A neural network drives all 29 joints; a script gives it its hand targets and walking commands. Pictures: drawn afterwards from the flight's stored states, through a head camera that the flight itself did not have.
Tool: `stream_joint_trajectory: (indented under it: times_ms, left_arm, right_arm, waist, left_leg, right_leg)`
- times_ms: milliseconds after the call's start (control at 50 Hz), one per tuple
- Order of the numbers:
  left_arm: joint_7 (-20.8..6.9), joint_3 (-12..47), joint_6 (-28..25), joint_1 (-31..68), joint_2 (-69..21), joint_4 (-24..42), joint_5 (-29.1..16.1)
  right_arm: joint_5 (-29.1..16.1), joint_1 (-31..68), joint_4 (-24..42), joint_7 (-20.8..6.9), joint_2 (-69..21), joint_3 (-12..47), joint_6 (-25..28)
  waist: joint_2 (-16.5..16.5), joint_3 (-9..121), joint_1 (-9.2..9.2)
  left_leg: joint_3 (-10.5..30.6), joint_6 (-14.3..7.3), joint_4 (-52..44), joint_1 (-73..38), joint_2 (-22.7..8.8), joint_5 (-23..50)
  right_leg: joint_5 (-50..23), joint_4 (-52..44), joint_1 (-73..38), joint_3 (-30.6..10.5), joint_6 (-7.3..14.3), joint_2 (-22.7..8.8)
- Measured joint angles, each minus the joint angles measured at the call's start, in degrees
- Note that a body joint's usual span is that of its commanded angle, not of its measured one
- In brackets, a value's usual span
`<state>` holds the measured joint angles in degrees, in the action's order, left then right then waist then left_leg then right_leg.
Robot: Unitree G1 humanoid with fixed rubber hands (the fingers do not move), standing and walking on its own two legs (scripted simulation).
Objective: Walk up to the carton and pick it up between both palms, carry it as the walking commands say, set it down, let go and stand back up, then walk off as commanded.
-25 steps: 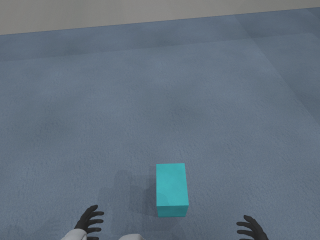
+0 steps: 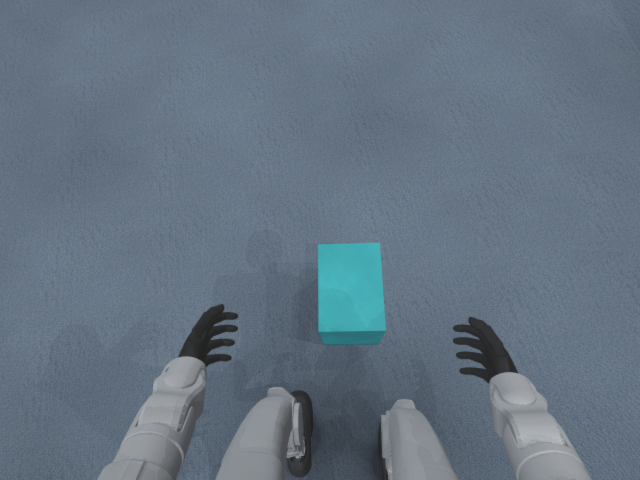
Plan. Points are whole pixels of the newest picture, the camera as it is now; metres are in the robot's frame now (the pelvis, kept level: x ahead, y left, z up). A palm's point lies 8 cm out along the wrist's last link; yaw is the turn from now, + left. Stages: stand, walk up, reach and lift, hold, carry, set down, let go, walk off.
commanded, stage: reach and lift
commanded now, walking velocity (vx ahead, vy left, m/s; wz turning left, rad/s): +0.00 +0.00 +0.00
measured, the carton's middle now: (350, 297) +0.45 -0.01 -0.60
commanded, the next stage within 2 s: none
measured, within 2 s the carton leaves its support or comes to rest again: neither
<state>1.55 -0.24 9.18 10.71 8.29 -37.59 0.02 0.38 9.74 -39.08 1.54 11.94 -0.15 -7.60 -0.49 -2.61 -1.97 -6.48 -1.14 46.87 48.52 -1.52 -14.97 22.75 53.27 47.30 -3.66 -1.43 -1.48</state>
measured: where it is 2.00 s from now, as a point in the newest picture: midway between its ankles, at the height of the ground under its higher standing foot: (345, 462)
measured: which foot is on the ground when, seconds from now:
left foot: down 0.00-1.00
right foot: down 0.00-1.00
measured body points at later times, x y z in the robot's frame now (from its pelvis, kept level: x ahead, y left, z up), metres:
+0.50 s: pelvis -0.02 +0.01 -0.03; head +0.24 +0.00 +0.33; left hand +0.39 +0.20 -0.16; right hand +0.39 -0.17 -0.18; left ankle +0.07 +0.12 -0.69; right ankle +0.02 -0.13 -0.69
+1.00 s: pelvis -0.02 +0.00 -0.05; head +0.31 -0.01 +0.25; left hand +0.47 +0.17 -0.20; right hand +0.49 -0.15 -0.21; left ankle +0.07 +0.12 -0.69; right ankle +0.02 -0.13 -0.69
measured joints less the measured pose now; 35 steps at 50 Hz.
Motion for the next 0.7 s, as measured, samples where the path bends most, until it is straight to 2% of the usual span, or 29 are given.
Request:
stream_joint_trajectory:
  times_ms: [140,300,400,540,640,700]
  left_arm:
    - [0.6,-1.6,1.2,6.9,0.0,-3.6,0.0]
    - [2.7,-3.2,1.7,19.5,0.0,-5.8,0.0]
    - [4.6,-5.4,-0.8,25.6,-0.2,-6.8,0.0]
    - [6.8,-5.6,-2.0,32.3,-0.3,-3.7,0.0]
    - [6.5,-6.7,-2.3,39.0,-1.0,-9.6,0.0]
    - [6.6,-7.9,-2.7,42.1,-1.2,-9.8,0.0]
  right_arm:
    - [0.0,9.5,0.1,1.3,-0.8,-0.4,-1.7]
    - [0.0,21.0,-0.3,2.3,-1.0,-4.3,-2.5]
    - [0.0,26.1,-2.6,2.5,-0.8,-6.1,-0.7]
    - [-0.7,32.0,-2.6,2.7,0.5,-6.4,1.5]
    - [-0.7,38.4,-4.4,2.6,1.0,-7.9,2.1]
    - [-0.7,42.9,-4.7,2.8,1.0,-9.0,2.4]
  waist:
    - [0.5,-0.2,-0.01]
    - [0.6,-1.7,0.00]
    - [0.6,-1.7,-0.01]
    - [0.6,-1.8,0.00]
    - [0.6,-1.8,0.00]
    - [0.6,-2.1,-0.01]
  left_leg:
    - [0.1,0.1,2.1,4.9,0.0,0.6]
    - [0.3,-0.1,5.0,12.9,0.0,0.9]
    - [0.3,-0.4,5.4,18.8,0.0,1.7]
    - [0.3,-0.6,5.4,23.8,0.0,2.5]
    - [0.4,-0.6,5.5,26.4,-0.2,2.8]
    - [0.4,-0.6,5.5,28.8,-0.3,3.3]
  right_leg:
    - [-0.1,2.7,5.1,0.0,0.0,0.0]
    - [-0.5,5.5,12.9,0.0,0.0,0.0]
    - [-1.3,5.8,18.8,0.0,0.0,0.0]
    - [-2.0,5.8,23.7,0.0,0.0,0.0]
    - [-2.4,6.0,26.4,0.0,0.0,0.2]
    - [-2.9,6.1,28.9,0.0,0.0,0.4]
